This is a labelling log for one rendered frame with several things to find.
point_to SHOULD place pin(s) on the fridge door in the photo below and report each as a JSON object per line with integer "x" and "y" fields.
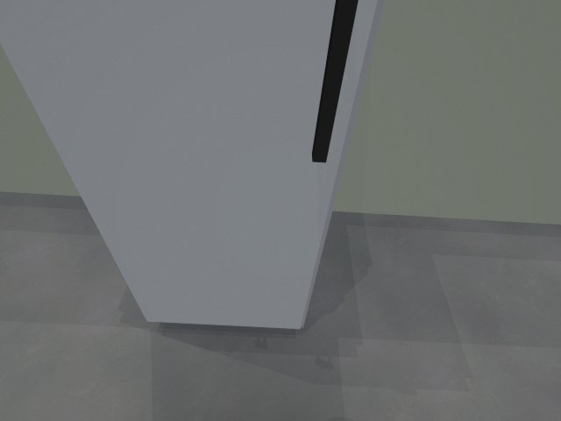
{"x": 187, "y": 126}

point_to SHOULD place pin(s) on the handle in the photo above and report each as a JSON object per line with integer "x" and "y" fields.
{"x": 340, "y": 37}

